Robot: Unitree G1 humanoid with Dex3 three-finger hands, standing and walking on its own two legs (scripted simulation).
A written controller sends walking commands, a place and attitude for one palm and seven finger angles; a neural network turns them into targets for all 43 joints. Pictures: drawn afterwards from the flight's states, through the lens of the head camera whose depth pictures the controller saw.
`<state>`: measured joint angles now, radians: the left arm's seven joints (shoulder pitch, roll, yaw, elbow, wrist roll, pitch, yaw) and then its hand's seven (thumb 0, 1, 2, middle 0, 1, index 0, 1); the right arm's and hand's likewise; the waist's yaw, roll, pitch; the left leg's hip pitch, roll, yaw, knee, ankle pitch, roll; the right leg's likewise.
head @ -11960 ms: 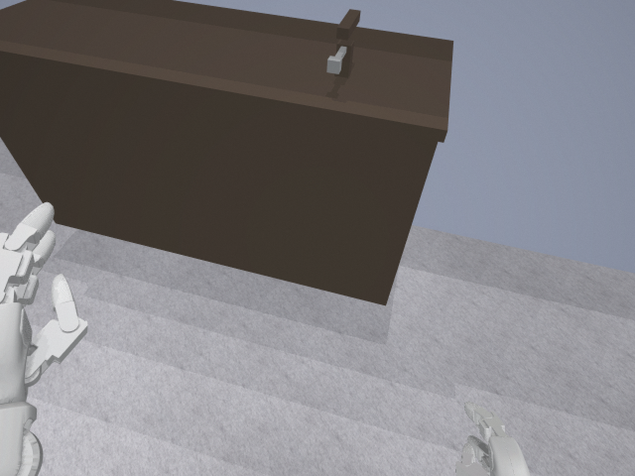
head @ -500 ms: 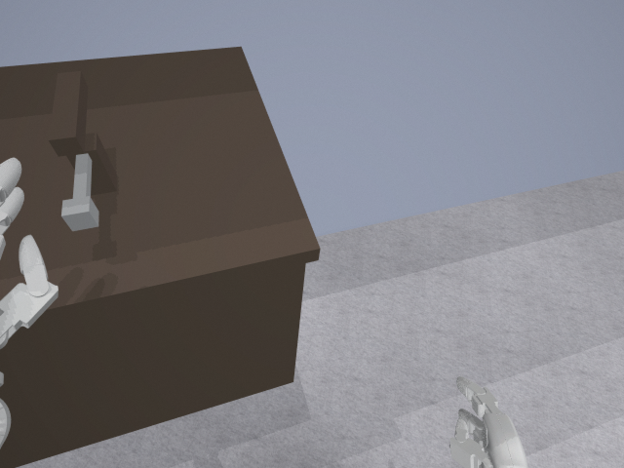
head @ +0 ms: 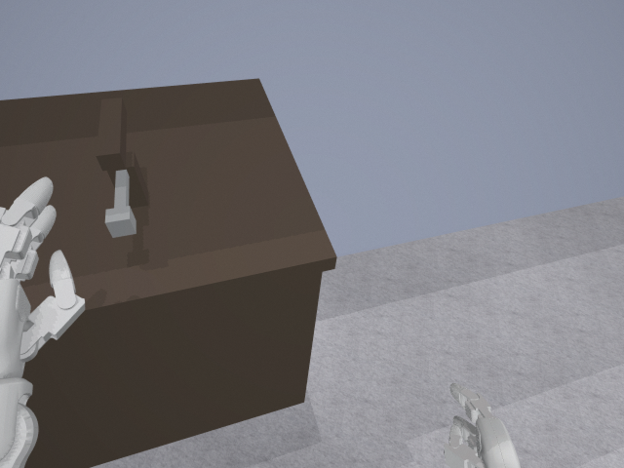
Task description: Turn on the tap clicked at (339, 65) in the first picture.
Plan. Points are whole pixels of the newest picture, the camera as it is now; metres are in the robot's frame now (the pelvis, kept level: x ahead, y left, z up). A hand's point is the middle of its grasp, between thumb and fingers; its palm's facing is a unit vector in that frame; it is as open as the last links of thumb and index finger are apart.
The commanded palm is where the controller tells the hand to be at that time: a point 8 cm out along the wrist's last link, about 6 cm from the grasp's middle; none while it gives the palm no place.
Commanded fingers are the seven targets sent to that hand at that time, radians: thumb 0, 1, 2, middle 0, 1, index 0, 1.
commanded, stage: look again from close up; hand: left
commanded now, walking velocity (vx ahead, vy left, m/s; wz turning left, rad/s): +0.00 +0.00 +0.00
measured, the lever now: (121, 221) +0.36 +0.29 +0.11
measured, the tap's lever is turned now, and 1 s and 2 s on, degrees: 0 0 0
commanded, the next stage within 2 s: come to a stop and stand still in 0.02 s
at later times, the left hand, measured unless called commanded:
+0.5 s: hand (51, 251) +0.24 +0.27 +0.20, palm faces +0.54 -0.73 -0.42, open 7.4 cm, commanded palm +0.15 +0.27 +0.17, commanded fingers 0.00 0.90 0.90 -0.20 -0.30 -0.20 -0.30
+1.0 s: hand (121, 278) +0.24 +0.22 +0.17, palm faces +0.41 -0.82 -0.40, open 7.4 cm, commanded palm +0.19 +0.25 +0.17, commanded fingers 0.00 0.90 0.90 -0.20 -0.30 -0.20 -0.30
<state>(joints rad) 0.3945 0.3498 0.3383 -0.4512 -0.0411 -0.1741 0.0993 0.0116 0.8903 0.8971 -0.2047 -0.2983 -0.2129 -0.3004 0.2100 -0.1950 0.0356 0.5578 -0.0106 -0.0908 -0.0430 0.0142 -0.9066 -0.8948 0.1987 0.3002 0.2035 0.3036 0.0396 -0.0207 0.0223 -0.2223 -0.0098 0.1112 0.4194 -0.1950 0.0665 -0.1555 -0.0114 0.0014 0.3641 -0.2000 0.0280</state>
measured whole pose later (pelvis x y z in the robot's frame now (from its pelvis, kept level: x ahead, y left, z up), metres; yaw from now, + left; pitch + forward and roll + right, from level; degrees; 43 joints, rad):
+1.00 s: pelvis +0.03 -0.03 +0.00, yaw +0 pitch +0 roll -1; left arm 0.46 0.36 0.38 -0.55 -0.05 -0.19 0.12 0.01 0.89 0.90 -0.23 -0.31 -0.22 -0.30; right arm 0.11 -0.22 0.01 0.54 -0.01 -0.09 -0.03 0.01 -0.91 -0.90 0.20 0.30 0.20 0.30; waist 0.03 0.01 0.06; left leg -0.24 0.03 0.08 0.50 -0.27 0.02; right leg -0.15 0.04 0.00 0.42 -0.28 -0.02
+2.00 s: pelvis +0.00 +0.00 +0.00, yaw +1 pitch +0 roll -1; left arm 0.43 0.31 0.33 -0.42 -0.05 -0.14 0.13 0.01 0.89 0.90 -0.20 -0.30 -0.21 -0.30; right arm 0.19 -0.21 0.02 0.57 -0.02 -0.08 -0.06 0.01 -0.91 -0.89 0.20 0.30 0.20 0.30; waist 0.03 0.03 0.01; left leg -0.23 -0.01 0.09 0.42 -0.19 0.06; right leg -0.15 0.00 0.01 0.35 -0.20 0.02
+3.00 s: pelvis -0.01 +0.01 +0.00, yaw +1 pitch -1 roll -2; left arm 0.34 0.34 0.38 -0.44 -0.03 -0.22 0.11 0.01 0.89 0.90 -0.20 -0.30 -0.21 -0.30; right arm 0.22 -0.19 0.03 0.59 0.00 -0.16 -0.01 0.02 -0.91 -0.89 0.20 0.30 0.20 0.30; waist 0.04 -0.05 0.05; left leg -0.25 -0.02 0.10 0.47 -0.21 0.08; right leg -0.17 -0.01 0.02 0.41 -0.22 0.03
